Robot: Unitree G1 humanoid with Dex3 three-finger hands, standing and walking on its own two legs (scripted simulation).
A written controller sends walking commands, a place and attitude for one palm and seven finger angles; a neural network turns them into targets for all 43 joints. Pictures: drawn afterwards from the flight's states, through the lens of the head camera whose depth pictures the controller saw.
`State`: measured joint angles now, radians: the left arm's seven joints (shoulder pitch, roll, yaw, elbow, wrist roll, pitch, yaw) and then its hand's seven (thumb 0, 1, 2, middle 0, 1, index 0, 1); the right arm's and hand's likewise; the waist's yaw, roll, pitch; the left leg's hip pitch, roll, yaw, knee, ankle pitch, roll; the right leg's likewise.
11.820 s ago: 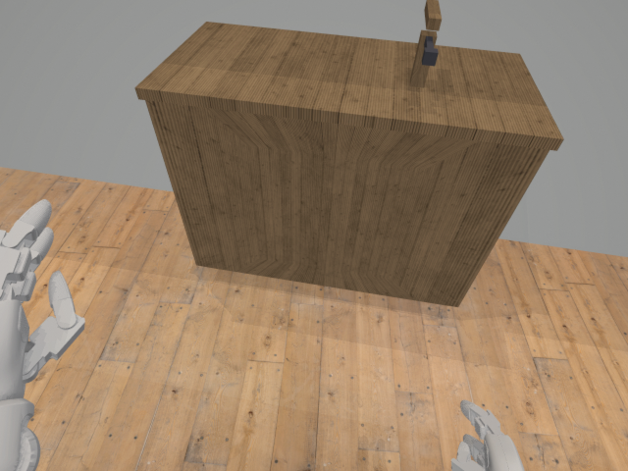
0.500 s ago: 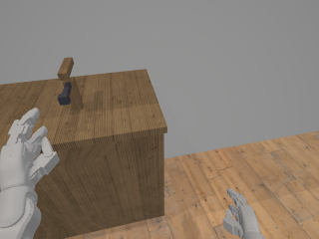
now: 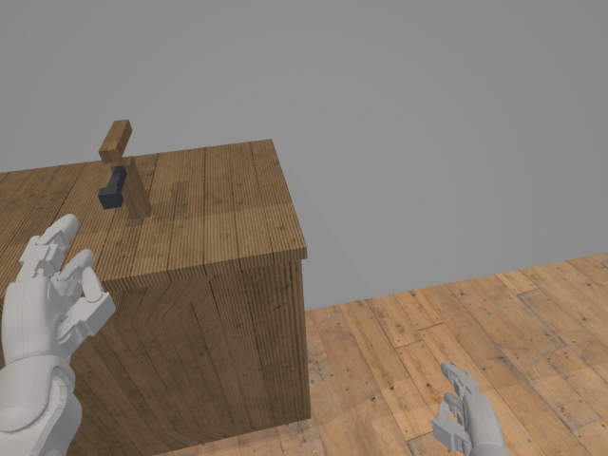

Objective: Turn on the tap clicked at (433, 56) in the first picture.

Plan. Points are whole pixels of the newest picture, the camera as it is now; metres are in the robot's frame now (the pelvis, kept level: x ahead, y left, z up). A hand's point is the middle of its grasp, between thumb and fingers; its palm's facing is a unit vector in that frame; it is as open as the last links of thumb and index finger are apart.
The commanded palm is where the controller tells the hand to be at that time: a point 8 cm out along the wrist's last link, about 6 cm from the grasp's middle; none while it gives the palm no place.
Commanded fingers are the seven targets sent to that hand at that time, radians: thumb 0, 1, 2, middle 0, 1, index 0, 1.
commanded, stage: turn the palm inward beside the body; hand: left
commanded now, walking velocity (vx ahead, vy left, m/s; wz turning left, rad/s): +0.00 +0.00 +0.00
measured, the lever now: (111, 197) +0.43 +0.41 +0.15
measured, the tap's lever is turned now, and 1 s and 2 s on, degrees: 0 0 0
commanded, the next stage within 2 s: reach beside the lever's end, fingers flat in 0.08 s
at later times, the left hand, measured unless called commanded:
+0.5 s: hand (110, 282) +0.22 +0.26 +0.18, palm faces +0.54 -0.84 -0.07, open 7.4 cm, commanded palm +0.17 +0.29 +0.19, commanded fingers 0.00 0.90 0.90 -0.20 -0.30 -0.20 -0.30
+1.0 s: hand (101, 261) +0.27 +0.31 +0.17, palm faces +0.57 -0.82 -0.06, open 7.5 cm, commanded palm +0.23 +0.35 +0.17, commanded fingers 0.00 0.90 0.90 -0.18 -0.25 -0.18 -0.25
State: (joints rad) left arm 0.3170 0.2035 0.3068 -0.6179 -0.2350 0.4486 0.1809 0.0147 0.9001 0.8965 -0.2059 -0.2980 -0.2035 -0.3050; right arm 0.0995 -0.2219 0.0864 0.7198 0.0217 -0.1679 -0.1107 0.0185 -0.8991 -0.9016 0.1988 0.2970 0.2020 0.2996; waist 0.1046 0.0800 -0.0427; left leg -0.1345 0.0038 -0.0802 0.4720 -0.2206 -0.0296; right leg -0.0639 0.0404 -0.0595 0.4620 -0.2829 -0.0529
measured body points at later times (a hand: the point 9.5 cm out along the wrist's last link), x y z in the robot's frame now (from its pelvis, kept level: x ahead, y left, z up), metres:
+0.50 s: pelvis +0.00 +0.00 +0.00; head -0.05 -0.03 +0.45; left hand +0.19 +0.30 +0.19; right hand +0.23 -0.20 -0.07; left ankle +0.03 +0.14 -0.74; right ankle -0.01 -0.08 -0.74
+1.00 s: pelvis +0.01 +0.01 +0.00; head -0.02 -0.01 +0.45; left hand +0.23 +0.35 +0.17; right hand +0.21 -0.21 -0.08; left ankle +0.03 +0.14 -0.74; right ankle -0.01 -0.08 -0.74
